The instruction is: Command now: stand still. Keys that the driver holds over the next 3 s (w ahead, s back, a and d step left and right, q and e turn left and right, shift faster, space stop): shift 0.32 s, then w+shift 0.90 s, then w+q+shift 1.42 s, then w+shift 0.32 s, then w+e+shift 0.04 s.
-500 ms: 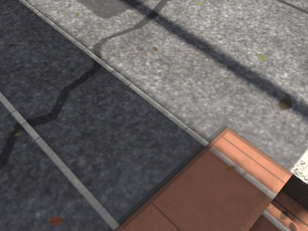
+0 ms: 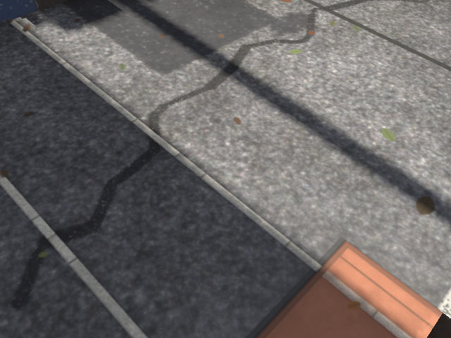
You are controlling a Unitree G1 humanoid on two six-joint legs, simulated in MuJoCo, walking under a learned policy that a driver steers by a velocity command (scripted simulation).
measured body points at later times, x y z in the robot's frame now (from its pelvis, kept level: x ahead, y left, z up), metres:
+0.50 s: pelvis +0.02 +0.01 +0.04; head +0.03 +0.00 +0.49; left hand +0.00 +0.25 -0.10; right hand +0.15 -0.24 -0.08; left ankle +0.04 +0.11 -0.62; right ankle +0.05 -0.11 -0.68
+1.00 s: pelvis +0.17 +0.08 +0.06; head +0.17 +0.09 +0.51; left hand +0.39 +0.30 -0.03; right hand +0.10 -0.17 -0.07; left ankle +0.06 +0.15 -0.68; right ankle +0.29 -0.07 -0.59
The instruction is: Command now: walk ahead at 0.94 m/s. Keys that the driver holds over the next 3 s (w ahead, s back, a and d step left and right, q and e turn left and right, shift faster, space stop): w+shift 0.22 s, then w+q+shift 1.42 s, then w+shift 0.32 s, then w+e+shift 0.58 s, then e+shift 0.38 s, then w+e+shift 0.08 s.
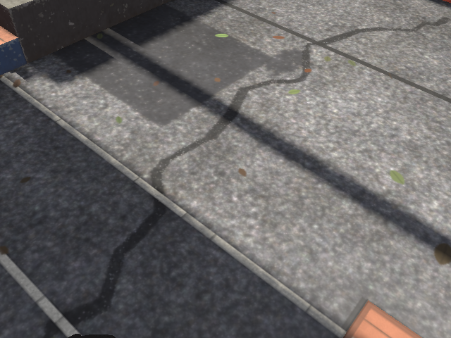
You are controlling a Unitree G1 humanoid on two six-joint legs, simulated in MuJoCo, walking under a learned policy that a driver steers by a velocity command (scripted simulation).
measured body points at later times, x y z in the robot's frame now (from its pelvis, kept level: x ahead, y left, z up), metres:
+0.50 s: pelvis +0.42 -0.03 -0.01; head +0.42 -0.02 +0.44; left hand +0.34 +0.22 -0.15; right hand +0.59 -0.26 -0.12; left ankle +0.54 +0.13 -0.65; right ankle +0.32 -0.09 -0.74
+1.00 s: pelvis +0.88 +0.09 -0.01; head +0.91 +0.11 +0.44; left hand +1.03 +0.40 -0.05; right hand +0.99 -0.18 -0.13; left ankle +0.75 +0.06 -0.74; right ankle +1.16 +0.02 -0.68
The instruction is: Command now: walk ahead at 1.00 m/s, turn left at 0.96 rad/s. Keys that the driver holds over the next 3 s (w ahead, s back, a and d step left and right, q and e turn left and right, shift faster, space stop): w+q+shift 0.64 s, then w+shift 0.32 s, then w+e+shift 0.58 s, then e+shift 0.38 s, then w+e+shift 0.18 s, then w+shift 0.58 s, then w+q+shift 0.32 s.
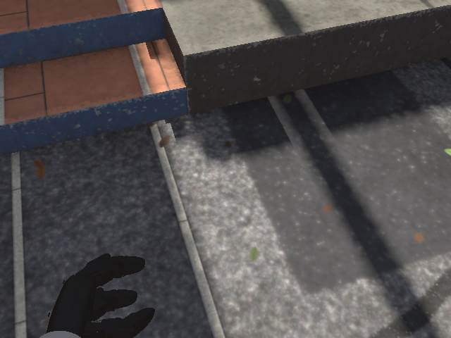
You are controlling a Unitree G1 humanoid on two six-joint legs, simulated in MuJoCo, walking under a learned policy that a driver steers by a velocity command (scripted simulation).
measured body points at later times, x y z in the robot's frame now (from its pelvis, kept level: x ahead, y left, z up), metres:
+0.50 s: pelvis +0.45 -0.01 -0.02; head +0.47 +0.02 +0.43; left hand +0.24 +0.19 -0.15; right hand +0.80 -0.06 -0.05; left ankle +0.60 +0.14 -0.69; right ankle +0.28 -0.19 -0.73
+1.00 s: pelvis +0.84 +0.21 -0.02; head +0.86 +0.23 +0.43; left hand +0.86 +0.54 -0.08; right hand +1.03 -0.02 -0.14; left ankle +0.62 +0.12 -0.73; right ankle +1.04 +0.24 -0.73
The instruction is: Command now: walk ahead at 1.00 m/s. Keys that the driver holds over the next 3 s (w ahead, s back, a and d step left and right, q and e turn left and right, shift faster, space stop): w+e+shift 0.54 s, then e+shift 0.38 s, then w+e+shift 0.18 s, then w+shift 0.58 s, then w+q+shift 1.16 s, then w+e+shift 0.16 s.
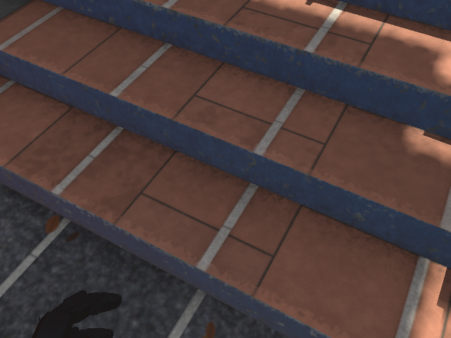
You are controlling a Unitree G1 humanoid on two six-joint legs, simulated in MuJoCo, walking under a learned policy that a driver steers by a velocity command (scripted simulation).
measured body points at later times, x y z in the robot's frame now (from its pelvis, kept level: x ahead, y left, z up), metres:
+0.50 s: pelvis +0.40 -0.04 +0.01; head +0.42 -0.04 +0.46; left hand +0.58 +0.19 -0.10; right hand +0.48 -0.33 -0.07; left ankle +0.47 +0.08 -0.72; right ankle +0.27 -0.11 -0.53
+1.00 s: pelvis +0.66 -0.18 +0.16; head +0.66 -0.18 +0.61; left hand +0.76 +0.05 +0.02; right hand +0.71 -0.50 +0.13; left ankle +0.83 -0.10 -0.26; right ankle +0.64 -0.23 -0.57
